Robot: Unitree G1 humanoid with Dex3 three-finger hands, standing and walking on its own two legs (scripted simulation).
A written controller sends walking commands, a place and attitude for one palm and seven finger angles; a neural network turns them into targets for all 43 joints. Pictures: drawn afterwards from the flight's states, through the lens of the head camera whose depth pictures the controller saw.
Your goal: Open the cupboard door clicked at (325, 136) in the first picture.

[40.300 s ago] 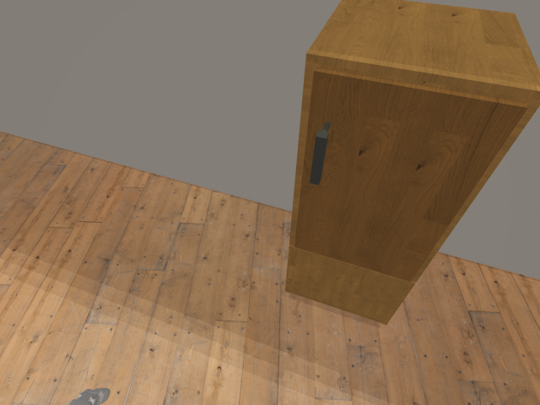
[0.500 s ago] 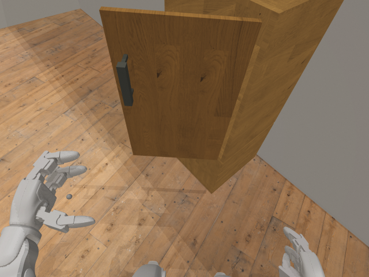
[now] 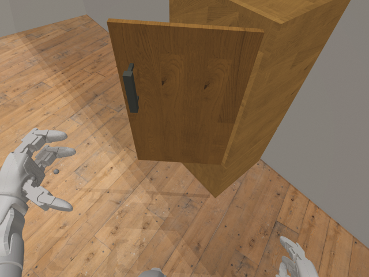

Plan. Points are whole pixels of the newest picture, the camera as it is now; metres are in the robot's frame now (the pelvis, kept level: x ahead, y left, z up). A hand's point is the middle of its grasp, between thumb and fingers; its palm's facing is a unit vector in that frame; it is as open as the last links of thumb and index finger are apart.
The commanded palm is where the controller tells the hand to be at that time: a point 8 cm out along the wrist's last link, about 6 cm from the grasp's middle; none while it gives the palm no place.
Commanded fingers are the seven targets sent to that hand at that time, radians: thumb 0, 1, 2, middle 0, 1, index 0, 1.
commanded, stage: raise the hand with hooked fingers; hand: left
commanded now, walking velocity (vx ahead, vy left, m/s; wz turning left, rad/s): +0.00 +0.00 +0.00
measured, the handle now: (132, 88) +0.58 +0.19 +0.05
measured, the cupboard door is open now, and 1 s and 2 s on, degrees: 47 47 47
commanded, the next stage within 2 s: move the hooked fingers beside the handle in 0.44 s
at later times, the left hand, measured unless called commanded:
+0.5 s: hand (69, 174) +0.29 +0.26 +0.07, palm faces +0.05 -1.00 -0.02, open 14.0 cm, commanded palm +0.26 +0.30 +0.08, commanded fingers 0.00 -0.50 0.30 -0.30 -1.20 -0.30 -1.20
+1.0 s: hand (80, 145) +0.36 +0.26 +0.07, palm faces +0.04 -1.00 +0.00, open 14.0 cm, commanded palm +0.34 +0.31 +0.07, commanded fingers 0.00 -0.50 0.30 -0.30 -1.20 -0.30 -1.20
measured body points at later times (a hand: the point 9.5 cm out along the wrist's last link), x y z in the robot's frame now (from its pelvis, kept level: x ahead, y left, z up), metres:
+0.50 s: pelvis +0.00 -0.02 +0.00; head +0.04 -0.01 +0.45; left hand +0.28 +0.31 +0.08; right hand +0.15 -0.26 -0.08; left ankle +0.02 +0.09 -0.70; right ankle +0.00 -0.12 -0.70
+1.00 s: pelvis +0.00 -0.02 +0.00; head +0.06 -0.01 +0.44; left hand +0.35 +0.31 +0.07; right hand +0.12 -0.29 -0.10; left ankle +0.02 +0.09 -0.70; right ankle +0.00 -0.12 -0.70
